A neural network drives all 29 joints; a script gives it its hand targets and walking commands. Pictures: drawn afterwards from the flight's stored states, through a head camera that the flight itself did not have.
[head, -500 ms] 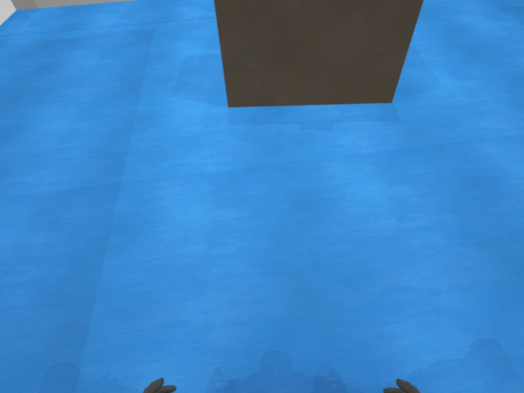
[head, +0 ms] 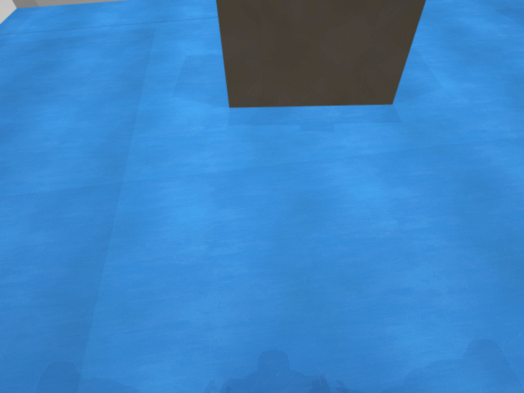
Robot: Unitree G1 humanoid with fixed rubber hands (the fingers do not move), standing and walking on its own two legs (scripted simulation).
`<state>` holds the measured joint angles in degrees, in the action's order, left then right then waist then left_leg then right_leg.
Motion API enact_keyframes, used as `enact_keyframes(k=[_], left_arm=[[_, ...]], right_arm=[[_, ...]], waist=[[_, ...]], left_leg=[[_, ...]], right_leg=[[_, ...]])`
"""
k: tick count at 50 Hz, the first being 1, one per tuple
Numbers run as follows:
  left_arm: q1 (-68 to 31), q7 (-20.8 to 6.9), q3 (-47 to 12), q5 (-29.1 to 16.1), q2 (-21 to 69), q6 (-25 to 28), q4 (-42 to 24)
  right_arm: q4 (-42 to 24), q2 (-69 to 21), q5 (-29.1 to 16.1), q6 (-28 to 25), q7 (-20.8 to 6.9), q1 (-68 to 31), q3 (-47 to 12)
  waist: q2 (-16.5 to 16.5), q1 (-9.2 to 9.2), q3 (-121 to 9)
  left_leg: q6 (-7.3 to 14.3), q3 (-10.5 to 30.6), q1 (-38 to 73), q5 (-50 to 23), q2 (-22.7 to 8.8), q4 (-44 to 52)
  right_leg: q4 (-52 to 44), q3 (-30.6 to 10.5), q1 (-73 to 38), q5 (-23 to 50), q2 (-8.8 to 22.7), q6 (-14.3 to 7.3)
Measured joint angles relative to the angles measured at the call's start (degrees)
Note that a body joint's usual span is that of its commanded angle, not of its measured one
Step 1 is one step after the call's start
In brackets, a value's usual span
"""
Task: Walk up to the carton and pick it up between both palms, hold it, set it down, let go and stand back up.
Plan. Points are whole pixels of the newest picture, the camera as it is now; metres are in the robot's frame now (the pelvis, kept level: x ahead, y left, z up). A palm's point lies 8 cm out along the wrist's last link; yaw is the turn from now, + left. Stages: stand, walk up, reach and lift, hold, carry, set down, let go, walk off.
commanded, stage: stand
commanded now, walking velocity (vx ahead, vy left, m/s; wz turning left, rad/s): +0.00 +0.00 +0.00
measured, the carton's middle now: out of the picture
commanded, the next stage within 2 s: walk up in 0.98 s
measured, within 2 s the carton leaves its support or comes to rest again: neither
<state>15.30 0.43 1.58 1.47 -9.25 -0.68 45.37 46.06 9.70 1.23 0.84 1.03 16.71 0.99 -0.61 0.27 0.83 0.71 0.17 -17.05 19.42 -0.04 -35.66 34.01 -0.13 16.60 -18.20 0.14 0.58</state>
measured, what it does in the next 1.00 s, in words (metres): stands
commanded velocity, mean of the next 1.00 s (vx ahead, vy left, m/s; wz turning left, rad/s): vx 0.00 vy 0.00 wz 0.00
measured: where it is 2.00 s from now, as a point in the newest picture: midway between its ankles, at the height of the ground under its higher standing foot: (317, 375)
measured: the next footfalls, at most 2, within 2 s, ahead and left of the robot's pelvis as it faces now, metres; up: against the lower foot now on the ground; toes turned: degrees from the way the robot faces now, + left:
right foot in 1.58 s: +0.16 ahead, -0.24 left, +0.00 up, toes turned -10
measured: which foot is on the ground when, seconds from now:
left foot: down 0.00-1.00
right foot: down 0.00-1.00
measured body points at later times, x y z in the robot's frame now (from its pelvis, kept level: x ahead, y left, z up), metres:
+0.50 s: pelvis +0.00 +0.01 +0.01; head +0.02 +0.00 +0.46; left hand +0.03 +0.24 -0.14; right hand +0.05 -0.22 -0.14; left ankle -0.01 +0.11 -0.73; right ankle +0.00 -0.13 -0.73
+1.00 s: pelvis -0.01 +0.00 +0.01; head +0.01 +0.00 +0.46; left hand -0.02 +0.21 -0.15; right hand -0.02 -0.21 -0.15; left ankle -0.01 +0.11 -0.73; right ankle +0.00 -0.13 -0.73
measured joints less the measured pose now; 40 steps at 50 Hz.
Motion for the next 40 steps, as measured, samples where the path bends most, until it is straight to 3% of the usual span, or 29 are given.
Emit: enact_keyframes(k=[25,40], left_arm=[[0.6,1.6,1.3,-0.7,0.7,0.1,10.8],[0.7,2.0,0.4,-0.6,2.4,0.1,16.9]], right_arm=[[9.3,-1.6,-0.2,-1.2,1.1,-0.8,1.1],[14.1,-2.3,-0.8,-0.3,1.4,-0.9,0.9]], waist=[[-0.1,-0.83,1.8],[0.4,0.14,1.9]], left_leg=[[0.7,-0.1,5.6,-2.3,1.0,5.7],[0.1,0.2,7.1,-4.1,0.6,7.9]], right_leg=[[-5.1,-0.1,-5.4,1.9,1.0,0.7],[-7.1,0.2,-6.9,3.5,0.7,0.3]])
